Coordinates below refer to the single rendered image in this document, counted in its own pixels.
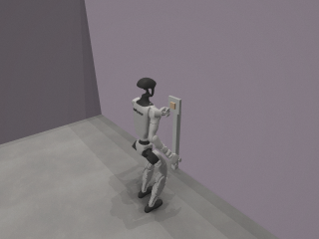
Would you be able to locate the humanoid robot torso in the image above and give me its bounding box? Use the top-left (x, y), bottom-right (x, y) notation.
top-left (133, 98), bottom-right (156, 158)

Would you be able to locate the robot right thigh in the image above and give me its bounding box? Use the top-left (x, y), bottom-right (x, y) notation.
top-left (145, 149), bottom-right (167, 183)

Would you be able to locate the robot left hand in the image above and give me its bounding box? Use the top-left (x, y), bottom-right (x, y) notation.
top-left (159, 107), bottom-right (170, 117)

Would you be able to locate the robot left upper arm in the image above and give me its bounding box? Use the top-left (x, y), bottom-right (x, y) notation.
top-left (132, 97), bottom-right (140, 105)

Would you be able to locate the robot right upper arm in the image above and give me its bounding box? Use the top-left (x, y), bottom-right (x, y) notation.
top-left (148, 107), bottom-right (161, 143)

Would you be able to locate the right robot forearm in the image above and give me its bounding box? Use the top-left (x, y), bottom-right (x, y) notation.
top-left (152, 135), bottom-right (173, 158)

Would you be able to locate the robot right hand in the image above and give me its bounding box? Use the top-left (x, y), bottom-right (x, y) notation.
top-left (168, 153), bottom-right (181, 167)

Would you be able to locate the button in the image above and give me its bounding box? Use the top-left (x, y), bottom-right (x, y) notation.
top-left (169, 102), bottom-right (176, 110)

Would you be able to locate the panel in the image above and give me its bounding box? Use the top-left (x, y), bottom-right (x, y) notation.
top-left (167, 96), bottom-right (181, 170)

